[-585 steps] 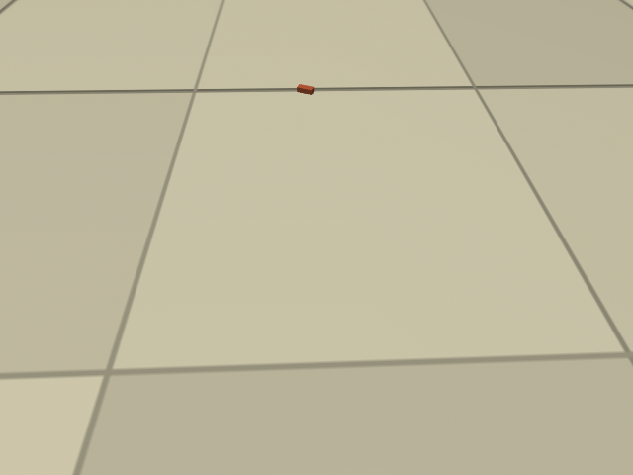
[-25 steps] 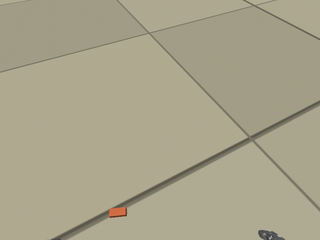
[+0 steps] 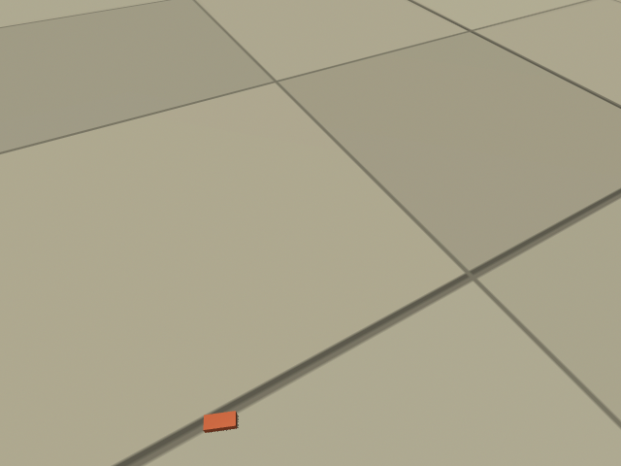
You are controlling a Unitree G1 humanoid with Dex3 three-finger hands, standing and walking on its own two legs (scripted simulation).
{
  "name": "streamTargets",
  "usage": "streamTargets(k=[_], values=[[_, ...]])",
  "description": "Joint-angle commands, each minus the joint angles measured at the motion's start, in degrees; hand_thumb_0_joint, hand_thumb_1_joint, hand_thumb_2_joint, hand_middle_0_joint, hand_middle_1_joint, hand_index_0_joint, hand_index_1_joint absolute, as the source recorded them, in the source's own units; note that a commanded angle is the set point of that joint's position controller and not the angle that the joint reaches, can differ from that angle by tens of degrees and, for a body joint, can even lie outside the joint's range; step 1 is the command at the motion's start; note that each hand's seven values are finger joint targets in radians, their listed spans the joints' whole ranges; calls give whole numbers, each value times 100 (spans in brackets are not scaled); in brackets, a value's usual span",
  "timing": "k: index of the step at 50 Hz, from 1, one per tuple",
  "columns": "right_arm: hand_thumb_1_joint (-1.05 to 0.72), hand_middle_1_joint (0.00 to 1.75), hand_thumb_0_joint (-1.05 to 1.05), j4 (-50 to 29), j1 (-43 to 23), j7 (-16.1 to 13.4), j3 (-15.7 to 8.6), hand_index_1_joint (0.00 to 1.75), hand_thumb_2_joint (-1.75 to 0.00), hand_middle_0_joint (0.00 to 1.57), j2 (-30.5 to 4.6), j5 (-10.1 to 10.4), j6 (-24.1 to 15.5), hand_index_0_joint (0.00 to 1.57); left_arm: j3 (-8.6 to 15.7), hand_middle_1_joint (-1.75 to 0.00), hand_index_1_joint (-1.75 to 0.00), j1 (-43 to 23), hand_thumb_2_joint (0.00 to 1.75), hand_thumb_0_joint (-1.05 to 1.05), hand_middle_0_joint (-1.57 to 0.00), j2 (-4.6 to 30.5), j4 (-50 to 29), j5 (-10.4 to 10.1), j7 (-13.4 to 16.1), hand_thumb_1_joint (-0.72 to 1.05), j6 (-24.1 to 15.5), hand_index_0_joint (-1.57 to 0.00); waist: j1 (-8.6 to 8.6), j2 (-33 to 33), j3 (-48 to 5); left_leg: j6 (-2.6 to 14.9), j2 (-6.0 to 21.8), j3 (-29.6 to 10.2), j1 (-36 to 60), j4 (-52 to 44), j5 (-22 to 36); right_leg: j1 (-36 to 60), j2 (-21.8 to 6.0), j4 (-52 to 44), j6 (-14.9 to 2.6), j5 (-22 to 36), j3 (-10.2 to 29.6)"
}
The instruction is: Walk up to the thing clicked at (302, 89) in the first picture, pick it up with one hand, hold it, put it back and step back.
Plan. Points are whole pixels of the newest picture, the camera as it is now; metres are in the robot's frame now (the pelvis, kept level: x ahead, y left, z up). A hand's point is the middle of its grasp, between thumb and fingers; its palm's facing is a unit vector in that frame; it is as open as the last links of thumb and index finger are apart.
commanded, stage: walk up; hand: left
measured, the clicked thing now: (220, 421) +0.38 +0.26 -0.77
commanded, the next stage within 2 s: stand in 0.68 s
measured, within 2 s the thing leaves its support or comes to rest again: neither
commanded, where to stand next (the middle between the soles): +0.03 +0.00 m, yaw +0 degrees
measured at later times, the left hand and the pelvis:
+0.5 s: hand out of the picture +0.09 +0.25 -0.16, palm faces +0.00 -0.94 -0.34, open 7.4 cm; pelvis +0.01 +0.00 +0.00, yaw +0 degrees
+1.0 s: hand out of the picture +0.09 +0.25 -0.16, palm faces -0.02 -0.94 -0.35, open 7.4 cm; pelvis +0.02 +0.00 +0.00, yaw +0 degrees
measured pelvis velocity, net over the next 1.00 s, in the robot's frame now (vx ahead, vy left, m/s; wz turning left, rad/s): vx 0.02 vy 0.00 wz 0.01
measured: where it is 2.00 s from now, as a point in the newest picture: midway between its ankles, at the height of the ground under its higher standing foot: outside the picture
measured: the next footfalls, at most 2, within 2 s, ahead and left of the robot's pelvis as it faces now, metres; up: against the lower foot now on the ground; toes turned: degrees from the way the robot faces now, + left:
none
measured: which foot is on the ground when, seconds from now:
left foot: down 0.00-1.00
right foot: down 0.00-1.00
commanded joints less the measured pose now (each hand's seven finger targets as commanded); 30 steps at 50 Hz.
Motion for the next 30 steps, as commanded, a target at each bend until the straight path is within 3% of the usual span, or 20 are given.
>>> streamTargets(k=[1,6,11,19,30], values=[[-90,30,0,-367,-377,-50,-242,30,-90,20,-1191,-14,-124,20,197,-30,-30,-351,90,0,-20,1201,-369,-8,56,90,-133,-20,1,10,-294,162,608,-650,-45,-424,-581,-283,-639,-516,-181,-343,640],[-90,30,0,-326,-300,-57,-241,30,-90,20,-1177,-17,-137,20,200,-30,-30,-273,90,0,-20,1178,-343,-14,56,90,-132,-20,8,70,-415,170,640,-694,-59,-437,-470,-204,-617,-417,-182,-184,616],[-90,30,0,-332,-240,-77,-235,30,-90,20,-1181,18,-154,20,202,-30,-30,-170,90,0,-20,1175,-345,-17,69,90,-148,-20,18,56,-664,184,672,-621,102,-305,132,-16,-656,-284,-182,423,573],[-90,30,0,-351,-307,-94,-236,30,-90,20,-1162,23,-147,20,181,-30,-30,-134,90,0,-20,1151,-320,-34,90,90,-126,-20,30,67,-567,173,692,-604,184,-263,531,-71,-651,-226,-164,712,518],[-90,30,0,-370,-297,-93,-246,30,-90,20,-1166,7,-124,20,190,-30,-30,-312,90,0,-20,1179,-395,-15,106,90,-132,-20,-15,60,-577,160,683,-540,127,-306,524,55,-686,-227,-164,830,535]])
